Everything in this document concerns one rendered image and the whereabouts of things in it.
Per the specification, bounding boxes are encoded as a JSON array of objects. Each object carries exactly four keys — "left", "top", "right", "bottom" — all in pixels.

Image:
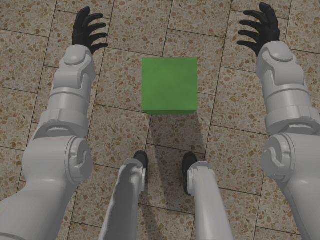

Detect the left robot upper arm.
[{"left": 0, "top": 135, "right": 94, "bottom": 240}]

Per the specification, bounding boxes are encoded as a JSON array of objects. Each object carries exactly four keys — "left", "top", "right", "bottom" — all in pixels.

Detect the robot foot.
[
  {"left": 182, "top": 152, "right": 198, "bottom": 196},
  {"left": 133, "top": 150, "right": 148, "bottom": 174}
]

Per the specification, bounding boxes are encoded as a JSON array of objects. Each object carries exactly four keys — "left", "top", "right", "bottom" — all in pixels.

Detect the left robot forearm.
[{"left": 22, "top": 44, "right": 97, "bottom": 178}]

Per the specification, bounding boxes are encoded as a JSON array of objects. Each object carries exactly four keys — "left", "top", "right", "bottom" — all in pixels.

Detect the left robot hand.
[{"left": 72, "top": 6, "right": 109, "bottom": 55}]

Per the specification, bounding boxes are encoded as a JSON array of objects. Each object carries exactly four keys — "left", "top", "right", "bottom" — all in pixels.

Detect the carton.
[{"left": 142, "top": 57, "right": 198, "bottom": 115}]

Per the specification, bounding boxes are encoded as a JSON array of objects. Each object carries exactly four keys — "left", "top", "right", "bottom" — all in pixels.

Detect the left robot foot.
[{"left": 133, "top": 150, "right": 148, "bottom": 174}]

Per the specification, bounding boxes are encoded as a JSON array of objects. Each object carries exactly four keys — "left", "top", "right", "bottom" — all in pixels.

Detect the right robot hand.
[{"left": 237, "top": 2, "right": 281, "bottom": 57}]

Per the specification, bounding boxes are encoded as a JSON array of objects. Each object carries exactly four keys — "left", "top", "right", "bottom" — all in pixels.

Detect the right robot forearm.
[{"left": 255, "top": 41, "right": 320, "bottom": 136}]

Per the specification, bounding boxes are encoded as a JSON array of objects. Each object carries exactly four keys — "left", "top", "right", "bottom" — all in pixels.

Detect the right robot foot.
[{"left": 182, "top": 152, "right": 198, "bottom": 196}]

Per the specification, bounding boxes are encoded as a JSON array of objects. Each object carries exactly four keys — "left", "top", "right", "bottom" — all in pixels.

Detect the right robot upper arm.
[{"left": 260, "top": 132, "right": 320, "bottom": 240}]

